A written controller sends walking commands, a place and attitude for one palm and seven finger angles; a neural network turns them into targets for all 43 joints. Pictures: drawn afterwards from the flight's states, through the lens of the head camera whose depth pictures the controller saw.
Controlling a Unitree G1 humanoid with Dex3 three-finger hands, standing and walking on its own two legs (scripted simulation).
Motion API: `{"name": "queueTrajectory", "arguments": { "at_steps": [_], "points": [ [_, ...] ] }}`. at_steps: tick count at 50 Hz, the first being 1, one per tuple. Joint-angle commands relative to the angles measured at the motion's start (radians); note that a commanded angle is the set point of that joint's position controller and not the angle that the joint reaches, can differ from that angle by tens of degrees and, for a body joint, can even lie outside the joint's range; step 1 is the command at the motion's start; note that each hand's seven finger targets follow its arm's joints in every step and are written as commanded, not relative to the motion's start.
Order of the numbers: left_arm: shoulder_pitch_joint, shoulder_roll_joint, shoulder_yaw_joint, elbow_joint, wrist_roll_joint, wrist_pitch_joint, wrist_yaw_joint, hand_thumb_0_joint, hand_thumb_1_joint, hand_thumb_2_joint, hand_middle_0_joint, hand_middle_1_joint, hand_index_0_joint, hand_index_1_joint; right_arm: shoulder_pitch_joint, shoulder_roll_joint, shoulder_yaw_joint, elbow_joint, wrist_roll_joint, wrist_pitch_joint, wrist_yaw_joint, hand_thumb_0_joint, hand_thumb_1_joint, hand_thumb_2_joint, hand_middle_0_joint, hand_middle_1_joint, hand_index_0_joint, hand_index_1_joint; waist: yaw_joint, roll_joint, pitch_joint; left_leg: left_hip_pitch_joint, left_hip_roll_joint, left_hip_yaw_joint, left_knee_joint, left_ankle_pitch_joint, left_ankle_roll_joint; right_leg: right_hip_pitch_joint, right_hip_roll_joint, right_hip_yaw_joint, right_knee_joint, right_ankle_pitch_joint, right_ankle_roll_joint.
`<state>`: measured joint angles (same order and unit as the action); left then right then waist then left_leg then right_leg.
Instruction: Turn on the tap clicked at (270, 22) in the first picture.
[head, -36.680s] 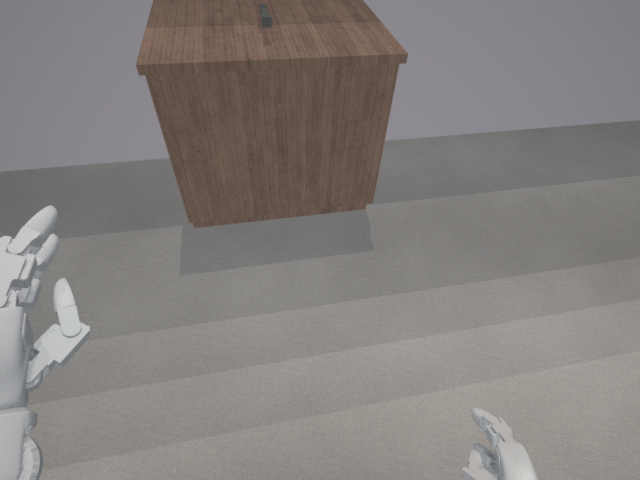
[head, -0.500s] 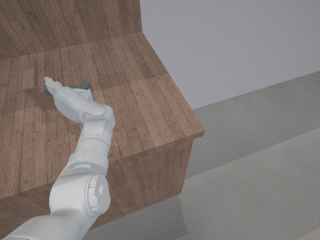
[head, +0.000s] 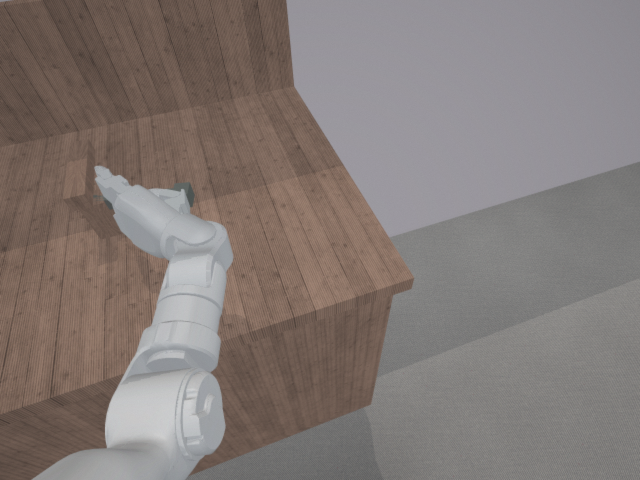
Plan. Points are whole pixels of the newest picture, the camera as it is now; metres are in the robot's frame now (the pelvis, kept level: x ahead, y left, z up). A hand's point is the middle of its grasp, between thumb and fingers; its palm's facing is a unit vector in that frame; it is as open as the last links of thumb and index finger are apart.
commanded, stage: lift the hand up off the lever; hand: left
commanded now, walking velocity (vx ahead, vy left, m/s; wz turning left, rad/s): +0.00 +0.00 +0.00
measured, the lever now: (183, 195) +0.52 +0.22 +0.06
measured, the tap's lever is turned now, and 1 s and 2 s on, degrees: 76 76 76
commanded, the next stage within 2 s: draw the hand back beside the body in 0.36 s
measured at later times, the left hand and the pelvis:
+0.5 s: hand (179, 196) +0.44 +0.18 +0.14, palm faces +0.79 -0.60 -0.15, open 7.8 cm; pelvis -0.01 +0.00 +0.00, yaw +0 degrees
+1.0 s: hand (106, 268) +0.31 +0.22 +0.16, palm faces +0.27 -0.94 -0.23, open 7.7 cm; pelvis -0.02 +0.03 +0.02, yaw -2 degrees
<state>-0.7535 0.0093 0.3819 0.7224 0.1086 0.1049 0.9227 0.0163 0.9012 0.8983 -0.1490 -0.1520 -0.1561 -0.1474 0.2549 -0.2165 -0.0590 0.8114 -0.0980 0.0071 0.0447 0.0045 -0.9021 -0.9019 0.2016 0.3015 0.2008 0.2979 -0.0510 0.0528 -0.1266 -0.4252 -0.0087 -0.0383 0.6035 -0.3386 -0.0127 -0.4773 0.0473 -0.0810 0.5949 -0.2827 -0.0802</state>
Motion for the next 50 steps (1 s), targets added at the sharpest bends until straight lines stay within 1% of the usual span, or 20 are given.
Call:
{"name": "queueTrajectory", "arguments": {
  "at_steps": [1,7,11,14,16,18,21,23,24,26,29,31,33,34,35,36,41,45,46,50],
  "points": [
    [-0.459,0.205,-0.031,-0.243,0.042,-0.028,0.004,0.000,0.900,0.900,-0.150,-0.150,-0.150,-0.150,-0.042,-0.116,-0.029,-0.104,0.008,-0.035,-0.021,0.000,-0.900,-0.900,0.200,0.300,0.200,0.300,0.004,-0.096,-0.307,0.032,-0.013,0.046,-0.037,0.302,0.021,0.310,-0.061,0.046,-0.081,0.358,0.071],
    [-0.479,0.106,-0.124,-0.259,0.029,-0.002,-0.007,0.000,0.900,0.900,-0.150,-0.150,-0.150,-0.150,-0.075,-0.104,-0.021,-0.104,0.015,-0.046,-0.024,0.000,-0.900,-0.900,0.200,0.300,0.200,0.300,-0.004,-0.079,-0.290,0.073,-0.013,0.044,-0.053,0.295,0.014,0.277,-0.055,0.036,-0.094,0.295,0.063],
    [-0.450,0.126,-0.099,-0.221,0.015,0.022,-0.009,0.000,0.900,0.900,-0.150,-0.150,-0.150,-0.150,-0.093,-0.107,-0.020,-0.096,0.018,-0.037,-0.032,0.000,-0.900,-0.900,0.200,0.300,0.200,0.300,0.009,-0.091,-0.276,0.061,-0.018,0.040,-0.062,0.273,0.011,0.286,-0.058,0.039,-0.107,0.274,0.064],
    [-0.497,0.110,-0.107,-0.186,0.013,0.030,-0.001,0.000,0.900,0.900,-0.150,-0.150,-0.150,-0.150,-0.100,-0.102,-0.011,-0.096,0.022,-0.036,-0.032,0.000,-0.900,-0.900,0.200,0.300,0.200,0.300,-0.003,-0.127,-0.246,0.042,-0.018,0.040,-0.068,0.236,0.017,0.268,-0.068,0.047,-0.123,0.234,0.072],
    [-0.505,0.177,-0.053,-0.190,0.018,0.023,0.008,0.000,0.900,0.900,-0.150,-0.150,-0.150,-0.150,-0.105,-0.106,-0.015,-0.093,0.020,-0.034,-0.038,0.000,-0.900,-0.900,0.200,0.300,0.200,0.300,0.013,-0.114,-0.264,0.036,-0.021,0.037,-0.068,0.220,0.018,0.271,-0.064,0.050,-0.124,0.206,0.069],
    [-0.559,0.151,-0.080,-0.188,0.029,0.014,0.016,0.000,0.900,0.900,-0.150,-0.150,-0.150,-0.150,-0.104,-0.097,-0.009,-0.090,0.017,-0.034,-0.035,0.000,-0.900,-0.900,0.200,0.300,0.200,0.300,-0.002,-0.116,-0.269,0.032,-0.017,0.038,-0.060,0.209,0.021,0.257,-0.069,0.053,-0.123,0.198,0.073],
    [-0.572,0.204,-0.044,-0.213,0.056,-0.010,0.027,0.000,0.900,0.900,-0.150,-0.150,-0.150,-0.150,-0.095,-0.100,-0.017,-0.088,0.009,-0.035,-0.034,0.000,-0.900,-0.900,0.200,0.300,0.200,0.300,0.011,-0.079,-0.309,0.038,-0.016,0.033,-0.049,0.236,0.017,0.262,-0.058,0.050,-0.101,0.213,0.064],
    [-0.580,0.151,-0.091,-0.220,0.064,-0.016,0.025,0.000,0.900,0.900,-0.150,-0.150,-0.150,-0.150,-0.085,-0.093,-0.016,-0.089,0.005,-0.038,-0.028,0.000,-0.900,-0.900,0.200,0.300,0.200,0.300,-0.002,-0.061,-0.336,0.060,-0.011,0.037,-0.037,0.270,0.010,0.251,-0.056,0.041,-0.084,0.244,0.062],
    [-0.500,0.118,-0.268,-0.302,0.087,-0.016,-0.142,0.000,0.900,0.900,-0.151,-0.153,-0.151,-0.153,-0.074,-0.119,-0.026,-0.114,0.018,-0.011,-0.047,0.000,-0.900,-0.900,0.200,0.300,0.200,0.300,-0.031,-0.096,-0.367,0.111,-0.017,0.057,-0.035,0.332,0.027,0.311,-0.055,0.065,-0.054,0.381,0.052],
    [-0.381,0.273,-0.132,-0.347,0.048,-0.022,-0.251,0.000,0.900,0.900,-0.153,-0.159,-0.153,-0.159,-0.041,-0.132,-0.031,-0.153,0.036,0.002,-0.080,0.000,-0.900,-0.900,0.200,0.300,0.200,0.300,0.019,-0.072,-0.441,0.144,-0.022,0.066,-0.048,0.412,0.038,0.420,-0.053,0.076,-0.055,0.522,0.051],
    [-0.188,0.222,-0.190,-0.422,-0.035,-0.036,-0.416,0.000,0.900,0.900,-0.156,-0.168,-0.156,-0.168,-0.047,-0.114,-0.011,-0.196,0.072,0.020,-0.104,0.000,-0.900,-0.900,0.200,0.300,0.200,0.300,0.039,-0.124,-0.364,0.156,-0.014,0.064,-0.088,0.430,0.040,0.473,-0.051,0.083,-0.080,0.610,0.059],
    [-0.014,0.288,-0.109,-0.424,-0.122,-0.050,-0.523,0.000,0.900,0.900,-0.158,-0.174,-0.158,-0.174,-0.063,-0.121,0.001,-0.217,0.095,0.026,-0.122,0.000,-0.900,-0.900,0.200,0.300,0.200,0.300,0.078,-0.172,-0.287,0.135,-0.008,0.061,-0.126,0.377,0.044,0.512,-0.047,0.090,-0.112,0.586,0.063],
    [0.038,0.297,-0.082,-0.519,-0.176,-0.053,-0.549,0.000,0.900,0.900,-0.160,-0.180,-0.160,-0.180,-0.101,-0.108,0.017,-0.247,0.116,0.026,-0.133,0.000,-0.900,-0.900,0.200,0.300,0.200,0.300,0.103,-0.170,-0.235,0.146,-0.006,0.068,-0.159,0.328,0.047,0.529,-0.056,0.106,-0.150,0.531,0.073],
    [0.207,0.516,-0.056,-0.429,-0.135,-0.079,-0.615,0.000,0.900,0.900,-0.161,-0.183,-0.161,-0.183,-0.060,-0.117,0.012,-0.213,0.115,0.019,-0.105,0.000,-0.900,-0.900,0.200,0.300,0.200,0.300,0.075,-0.148,-0.176,0.164,0.017,0.076,-0.207,0.284,0.054,0.560,-0.083,0.130,-0.161,0.525,0.094],
    [0.225,0.498,-0.061,-0.487,-0.159,-0.105,-0.659,0.000,0.900,0.900,-0.162,-0.186,-0.162,-0.186,-0.079,-0.112,0.018,-0.244,0.124,0.018,-0.095,0.000,-0.900,-0.900,0.200,0.300,0.200,0.300,0.094,-0.138,-0.142,0.161,0.009,0.080,-0.221,0.285,0.058,0.573,-0.080,0.127,-0.169,0.506,0.089],
    [0.223,0.568,-0.018,-0.545,-0.164,-0.130,-0.681,0.000,0.900,0.900,-0.163,-0.189,-0.163,-0.189,-0.098,-0.117,0.015,-0.249,0.126,0.016,-0.098,0.000,-0.900,-0.900,0.200,0.300,0.200,0.300,0.103,-0.096,-0.147,0.177,0.006,0.076,-0.223,0.279,0.060,0.581,-0.080,0.131,-0.178,0.470,0.083],
    [0.132,0.461,-0.194,-0.891,-0.177,-0.236,-0.763,0.000,0.900,0.900,-0.168,-0.204,-0.168,-0.204,-0.182,-0.118,0.016,-0.298,0.130,-0.057,-0.091,0.000,-0.900,-0.900,0.200,0.300,0.200,0.300,0.055,0.081,-0.065,0.332,0.003,0.075,-0.259,0.281,0.055,0.449,-0.047,0.123,-0.266,0.312,0.055],
    [0.203,0.388,-0.277,-0.830,-0.179,-0.261,-0.774,0.000,0.900,0.900,-0.172,-0.216,-0.172,-0.216,-0.182,-0.130,0.019,-0.278,0.123,-0.096,-0.098,0.000,-0.900,-0.900,0.200,0.300,0.200,0.300,0.034,-0.044,0.011,0.351,0.005,0.050,-0.287,0.187,0.058,0.382,-0.033,0.109,-0.302,0.172,0.056],
    [0.205,0.366,-0.298,-0.825,-0.177,-0.267,-0.778,0.000,0.900,0.900,-0.173,-0.219,-0.173,-0.219,-0.184,-0.128,0.019,-0.272,0.124,-0.097,-0.099,0.000,-0.900,-0.900,0.200,0.300,0.200,0.300,0.027,-0.032,0.029,0.365,0.001,0.046,-0.296,0.154,0.057,0.360,-0.032,0.105,-0.317,0.129,0.055],
    [0.361,0.394,-0.254,-0.778,-0.180,-0.271,-0.789,0.000,0.900,0.900,-0.177,-0.231,-0.177,-0.231,-0.203,-0.130,0.027,-0.269,0.123,-0.081,-0.101,0.000,-0.900,-0.900,0.200,0.300,0.200,0.300,0.055,-0.116,0.042,0.341,-0.003,0.039,-0.320,0.108,0.059,0.390,-0.037,0.095,-0.331,0.075,0.055]
  ]
}}
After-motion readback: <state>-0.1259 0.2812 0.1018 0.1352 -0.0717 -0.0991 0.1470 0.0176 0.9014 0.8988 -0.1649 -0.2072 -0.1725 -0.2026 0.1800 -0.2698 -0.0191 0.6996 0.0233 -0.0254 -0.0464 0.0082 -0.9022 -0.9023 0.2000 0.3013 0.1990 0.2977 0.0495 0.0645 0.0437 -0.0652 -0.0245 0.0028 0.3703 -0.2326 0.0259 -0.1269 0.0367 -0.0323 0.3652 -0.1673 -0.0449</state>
